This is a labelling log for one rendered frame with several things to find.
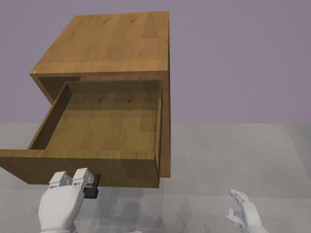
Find handle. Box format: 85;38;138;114
83;174;101;199

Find left robot hand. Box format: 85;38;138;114
38;168;94;233

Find drawer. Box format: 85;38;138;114
0;80;163;188

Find cabinet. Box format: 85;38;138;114
29;11;171;178

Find right robot hand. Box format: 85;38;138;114
225;189;263;233

